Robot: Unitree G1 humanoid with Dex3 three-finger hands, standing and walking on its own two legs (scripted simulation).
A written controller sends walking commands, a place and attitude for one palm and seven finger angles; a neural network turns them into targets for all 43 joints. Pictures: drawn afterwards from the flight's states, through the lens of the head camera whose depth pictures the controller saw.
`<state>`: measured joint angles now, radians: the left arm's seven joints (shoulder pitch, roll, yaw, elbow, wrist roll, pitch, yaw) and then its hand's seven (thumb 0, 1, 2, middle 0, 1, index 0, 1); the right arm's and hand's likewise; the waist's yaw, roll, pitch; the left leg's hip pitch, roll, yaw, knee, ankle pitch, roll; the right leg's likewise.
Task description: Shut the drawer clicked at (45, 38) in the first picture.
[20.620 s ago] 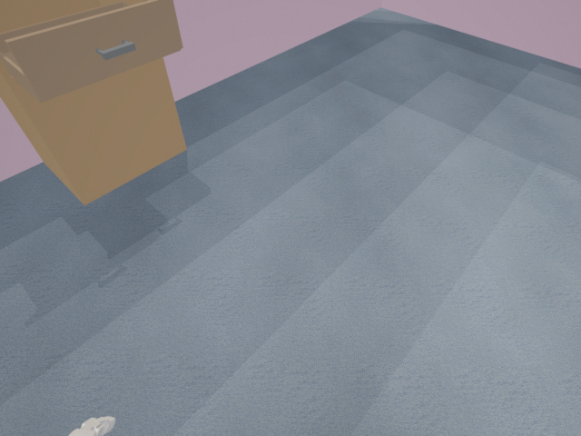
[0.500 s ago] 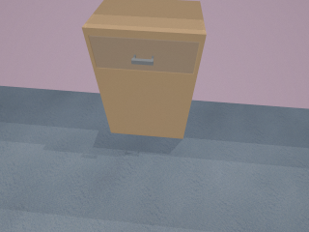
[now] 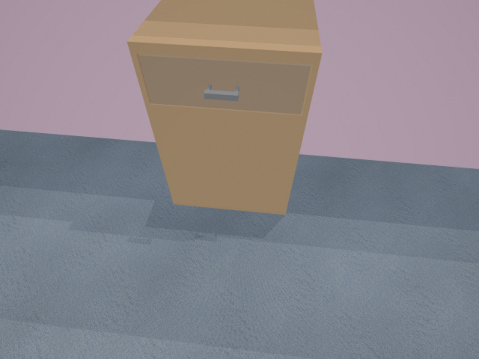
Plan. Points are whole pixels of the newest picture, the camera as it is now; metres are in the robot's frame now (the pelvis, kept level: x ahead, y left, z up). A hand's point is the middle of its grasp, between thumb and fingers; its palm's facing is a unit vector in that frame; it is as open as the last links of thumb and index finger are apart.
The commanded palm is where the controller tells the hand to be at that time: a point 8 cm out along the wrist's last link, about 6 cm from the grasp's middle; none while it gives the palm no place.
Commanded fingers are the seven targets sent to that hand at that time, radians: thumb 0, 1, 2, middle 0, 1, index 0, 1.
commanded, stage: look to check the result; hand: left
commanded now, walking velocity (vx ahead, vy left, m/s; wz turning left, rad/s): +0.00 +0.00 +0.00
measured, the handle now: (222, 91) +0.89 +0.10 -0.06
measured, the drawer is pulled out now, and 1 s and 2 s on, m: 0.00 0.00 0.00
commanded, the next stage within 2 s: stand and wait in 0.10 s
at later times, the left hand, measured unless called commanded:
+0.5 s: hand out of the picture +0.09 +0.23 -0.16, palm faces -0.02 -0.95 -0.32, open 7.4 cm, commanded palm none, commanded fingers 0.00 0.90 0.90 -0.20 -0.30 -0.20 -0.30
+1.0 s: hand out of the picture +0.09 +0.22 -0.16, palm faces -0.02 -0.95 -0.31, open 7.4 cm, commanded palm none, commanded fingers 0.00 0.90 0.90 -0.20 -0.30 -0.20 -0.30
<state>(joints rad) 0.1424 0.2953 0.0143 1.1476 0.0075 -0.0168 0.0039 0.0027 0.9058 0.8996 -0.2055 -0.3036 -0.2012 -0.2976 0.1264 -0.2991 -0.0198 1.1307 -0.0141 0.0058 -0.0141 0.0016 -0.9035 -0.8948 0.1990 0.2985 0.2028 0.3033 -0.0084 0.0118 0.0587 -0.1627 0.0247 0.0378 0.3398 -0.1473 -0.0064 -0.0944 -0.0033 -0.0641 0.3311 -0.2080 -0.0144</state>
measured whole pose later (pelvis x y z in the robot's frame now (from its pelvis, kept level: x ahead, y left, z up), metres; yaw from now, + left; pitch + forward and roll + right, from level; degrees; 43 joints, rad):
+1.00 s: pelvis +0.02 -0.01 +0.00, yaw +0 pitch -1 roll +0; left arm 0.12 0.30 0.01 1.14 0.01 -0.02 0.00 0.00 0.90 0.90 -0.21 -0.30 -0.20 -0.30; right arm 0.13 -0.31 -0.01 1.13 -0.01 0.00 -0.02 0.00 -0.90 -0.89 0.20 0.30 0.20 0.30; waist -0.01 0.01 0.05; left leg -0.12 0.04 0.04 0.30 -0.16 -0.02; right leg -0.05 0.01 -0.06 0.29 -0.22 -0.03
